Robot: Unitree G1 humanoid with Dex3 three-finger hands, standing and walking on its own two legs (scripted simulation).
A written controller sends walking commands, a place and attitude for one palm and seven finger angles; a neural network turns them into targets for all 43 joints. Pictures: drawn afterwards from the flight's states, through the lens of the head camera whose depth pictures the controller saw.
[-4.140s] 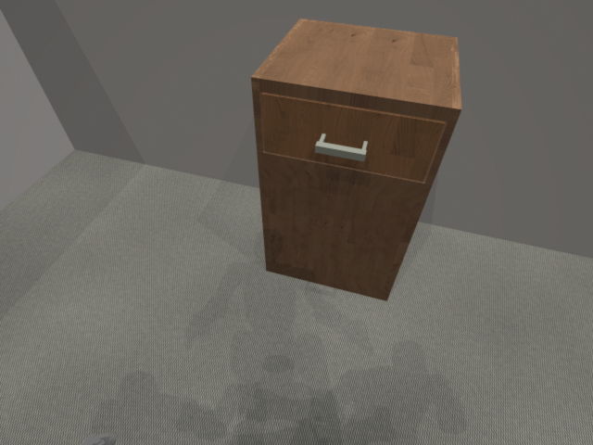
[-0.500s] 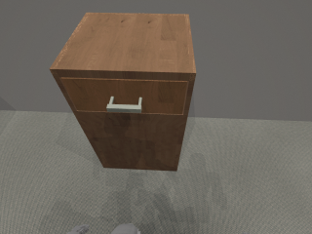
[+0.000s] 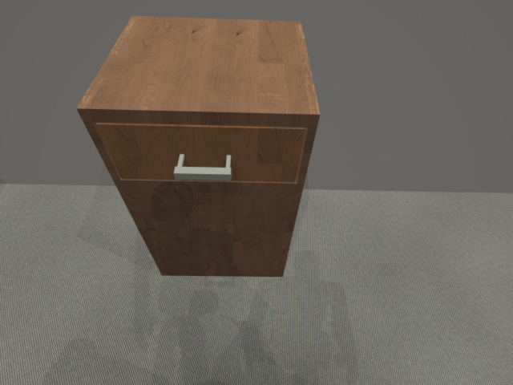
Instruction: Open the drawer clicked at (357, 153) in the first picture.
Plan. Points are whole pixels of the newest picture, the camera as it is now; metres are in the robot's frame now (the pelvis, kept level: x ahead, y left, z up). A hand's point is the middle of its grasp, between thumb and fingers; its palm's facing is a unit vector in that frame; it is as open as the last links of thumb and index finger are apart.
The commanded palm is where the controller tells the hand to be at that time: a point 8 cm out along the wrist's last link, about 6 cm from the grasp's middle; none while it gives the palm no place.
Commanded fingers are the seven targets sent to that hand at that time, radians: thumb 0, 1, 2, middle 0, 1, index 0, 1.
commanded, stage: come to a stop and stand still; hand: left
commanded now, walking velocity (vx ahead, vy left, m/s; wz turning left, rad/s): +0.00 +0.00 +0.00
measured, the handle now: (204, 166) +0.57 +0.16 -0.06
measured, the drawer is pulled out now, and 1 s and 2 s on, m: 0.00 0.00 0.00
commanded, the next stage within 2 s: look again from close up in 0.66 s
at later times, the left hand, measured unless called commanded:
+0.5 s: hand out of the picture +0.05 +0.15 -0.17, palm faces +0.04 -0.97 -0.23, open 7.3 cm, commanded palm none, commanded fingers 0.00 0.90 0.90 -0.20 -0.30 -0.20 -0.30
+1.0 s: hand out of the picture +0.01 +0.13 -0.17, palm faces +0.07 -0.98 -0.18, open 7.4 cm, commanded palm none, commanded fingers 0.00 0.90 0.90 -0.20 -0.30 -0.20 -0.30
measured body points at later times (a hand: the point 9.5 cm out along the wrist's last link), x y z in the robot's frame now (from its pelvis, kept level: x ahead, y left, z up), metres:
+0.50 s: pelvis +0.03 -0.03 +0.00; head +0.03 -0.04 +0.45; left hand +0.04 +0.21 -0.15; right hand +0.03 -0.24 -0.16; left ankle +0.00 +0.11 -0.73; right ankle -0.01 -0.13 -0.73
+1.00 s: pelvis +0.03 -0.03 +0.00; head +0.04 -0.04 +0.45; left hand +0.01 +0.18 -0.15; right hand +0.05 -0.25 -0.16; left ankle +0.00 +0.11 -0.73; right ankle -0.01 -0.13 -0.73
